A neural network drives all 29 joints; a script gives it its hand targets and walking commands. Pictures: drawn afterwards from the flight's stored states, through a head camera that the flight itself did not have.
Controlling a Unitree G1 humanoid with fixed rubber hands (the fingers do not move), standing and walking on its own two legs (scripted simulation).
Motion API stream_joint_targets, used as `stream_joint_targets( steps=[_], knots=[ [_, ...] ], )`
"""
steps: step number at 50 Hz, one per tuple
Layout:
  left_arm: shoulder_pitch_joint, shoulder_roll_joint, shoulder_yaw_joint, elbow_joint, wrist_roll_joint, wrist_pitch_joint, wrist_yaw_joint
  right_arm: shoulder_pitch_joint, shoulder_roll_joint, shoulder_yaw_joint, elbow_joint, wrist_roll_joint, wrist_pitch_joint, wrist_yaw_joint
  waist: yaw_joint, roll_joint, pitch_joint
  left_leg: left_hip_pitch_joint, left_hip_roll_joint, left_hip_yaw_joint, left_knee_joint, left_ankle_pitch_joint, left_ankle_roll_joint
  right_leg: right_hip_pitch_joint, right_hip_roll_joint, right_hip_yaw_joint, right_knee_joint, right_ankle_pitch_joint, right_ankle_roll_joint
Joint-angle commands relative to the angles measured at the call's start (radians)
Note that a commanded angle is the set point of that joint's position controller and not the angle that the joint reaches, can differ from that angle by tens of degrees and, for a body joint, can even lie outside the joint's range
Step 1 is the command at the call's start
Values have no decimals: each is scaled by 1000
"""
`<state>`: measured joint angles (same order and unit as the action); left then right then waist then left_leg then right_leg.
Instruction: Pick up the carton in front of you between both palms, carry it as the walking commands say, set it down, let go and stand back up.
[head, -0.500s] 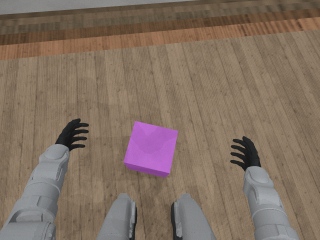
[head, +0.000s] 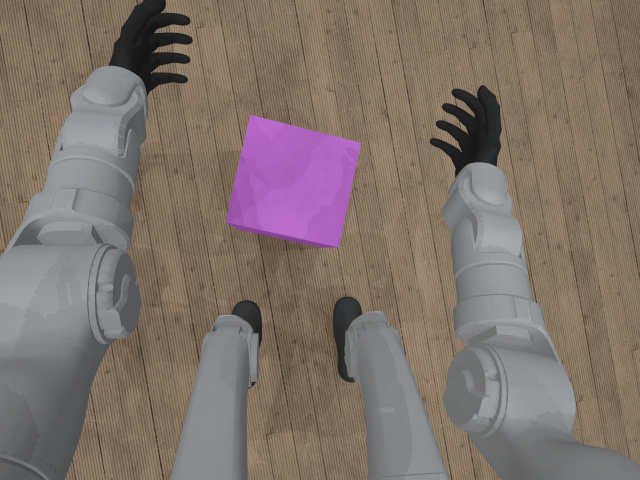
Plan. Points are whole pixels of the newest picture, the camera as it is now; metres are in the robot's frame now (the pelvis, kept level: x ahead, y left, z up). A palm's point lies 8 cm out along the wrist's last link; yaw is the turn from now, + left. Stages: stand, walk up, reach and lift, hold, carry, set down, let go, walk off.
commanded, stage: reach and lift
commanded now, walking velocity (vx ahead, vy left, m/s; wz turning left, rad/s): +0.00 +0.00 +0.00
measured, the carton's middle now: (291, 191) +0.48 +0.00 -0.51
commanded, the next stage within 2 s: none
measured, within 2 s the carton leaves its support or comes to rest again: leaves its support in 1.62 s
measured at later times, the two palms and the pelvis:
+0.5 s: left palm (187, 155) +0.51 +0.18 -0.35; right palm (409, 197) +0.44 -0.20 -0.34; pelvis -0.02 -0.01 -0.18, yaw -3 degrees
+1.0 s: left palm (213, 167) +0.51 +0.15 -0.45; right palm (395, 196) +0.46 -0.21 -0.43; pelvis -0.03 -0.01 -0.26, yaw -4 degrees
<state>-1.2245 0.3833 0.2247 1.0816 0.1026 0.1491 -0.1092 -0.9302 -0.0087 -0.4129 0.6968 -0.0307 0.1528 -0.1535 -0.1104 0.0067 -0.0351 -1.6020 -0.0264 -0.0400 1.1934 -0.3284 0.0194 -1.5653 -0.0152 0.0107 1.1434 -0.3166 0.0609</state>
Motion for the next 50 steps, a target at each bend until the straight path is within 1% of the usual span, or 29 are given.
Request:
stream_joint_targets(
  steps=[1, 5, 8, 12, 15, 18, 21, 24, 27, 29, 31, 35, 37, 40, 42, 43, 44, 47, 48, 50],
  knots=[
    [-185, 58, 31, -89, 25, -37, 13, -114, -74, -34, -73, -25, -52, 17, -5, 156, -901, 642, -28, -5, -48, 274, -28, 172, 89, -122, -3, 158, 27],
    [-116, 17, 31, -90, 23, -65, 37, -71, -72, -45, -21, -32, -93, 32, 8, 150, -886, 523, -22, -17, 67, 353, -28, 21, 92, -117, 104, 191, 29],
    [-94, 16, 14, -110, 0, -85, 57, -53, -82, -35, -1, -16, -118, 34, 19, 145, -914, 432, -21, -21, 166, 392, -30, -62, 97, -113, 198, 220, 31],
    [-115, 61, -34, -161, -63, -108, 84, -69, -112, 33, -17, 49, -142, 18, 43, 145, -1023, 380, -15, -20, 306, 451, -30, -106, 99, -107, 333, 274, 37],
    [-145, 106, -84, -198, -128, -114, 96, -100, -149, 91, -49, 105, -143, 0, 48, 144, -1111, 355, -13, -10, 399, 435, -31, -100, 97, -110, 427, 283, 38],
    [-187, 146, -127, -224, -187, -112, 100, -144, -176, 138, -75, 152, -133, -23, 45, 138, -1167, 305, -12, 8, 476, 358, -34, -69, 96, -117, 505, 256, 36],
    [-239, 187, -151, -231, -225, -103, 99, -198, -194, 171, -92, 188, -113, -46, 43, 137, -1184, 249, -6, 26, 530, 245, -35, -43, 92, -121, 561, 190, 32],
    [-290, 211, -164, -177, -244, -92, 96, -261, -196, 182, -54, 208, -95, -60, 47, 126, -1085, 130, 7, 35, 562, 88, -33, -59, 81, -113, 600, 83, 29],
    [-346, 217, -181, -94, -257, -91, 93, -333, -199, 181, 14, 211, -90, -64, 46, 112, -957, 20, 24, 31, 591, -43, -26, -100, 67, -103, 637, -10, 27],
    [-384, 223, -193, -37, -264, -95, 92, -383, -202, 179, 65, 208, -93, -64, 45, 100, -885, -40, 34, 24, 614, -98, -22, -120, 59, -96, 666, -46, 27],
    [-417, 233, -204, 11, -273, -103, 92, -427, -211, 177, 112, 206, -99, -62, 44, 90, -838, -80, 41, 17, 641, -121, -19, -130, 54, -92, 698, -59, 27],
    [-473, 250, -238, 82, -296, -125, 97, -495, -235, 183, 200, 215, -122, -58, 44, 79, -786, -118, 51, 3, 699, -109, -20, -145, 50, -86, 763, -43, 25],
    [-492, 256, -260, 86, -309, -141, 104, -496, -211, 217, 248, 253, -137, -52, 61, 79, -798, -109, 54, 4, 723, -76, -19, -132, 53, -85, 792, -8, 26],
    [-508, 261, -279, 75, -314, -160, 114, -498, -190, 259, 307, 317, -154, -40, 90, 96, -825, -65, 58, 8, 758, -2, -17, -148, 64, -83, 829, 46, 26],
    [-510, 252, -294, 49, -315, -168, 120, -491, -186, 276, 315, 345, -164, -36, 94, 113, -861, -21, 59, 7, 780, 47, -18, -159, 70, -86, 849, 79, 26],
    [-509, 246, -301, 28, -316, -170, 124, -492, -183, 280, 302, 359, -170, -36, 90, 123, -876, 9, 59, 3, 785, 63, -17, -182, 75, -91, 855, 86, 27],
    [-510, 234, -304, 7, -310, -170, 128, -489, -180, 284, 299, 372, -174, -35, 95, 142, -885, 28, 56, 5, 791, 81, -18, -196, 79, -92, 858, 95, 25],
    [-484, 208, -295, -35, -294, -167, 138, -461, -177, 293, 291, 385, -183, -36, 104, 163, -909, 80, 50, 5, 806, 145, -21, -219, 91, -97, 871, 125, 25],
    [-470, 206, -288, -39, -288, -164, 142, -455, -181, 294, 284, 385, -184, -38, 110, 164, -913, 91, 48, 5, 806, 150, -21, -226, 93, -100, 871, 122, 25],
    [-447, 197, -279, -12, -280, -158, 146, -444, -192, 282, 294, 373, -183, -41, 109, 153, -866, 61, 47, 1, 797, 116, -22, -257, 92, -103, 870, 90, 27]
  ],
)
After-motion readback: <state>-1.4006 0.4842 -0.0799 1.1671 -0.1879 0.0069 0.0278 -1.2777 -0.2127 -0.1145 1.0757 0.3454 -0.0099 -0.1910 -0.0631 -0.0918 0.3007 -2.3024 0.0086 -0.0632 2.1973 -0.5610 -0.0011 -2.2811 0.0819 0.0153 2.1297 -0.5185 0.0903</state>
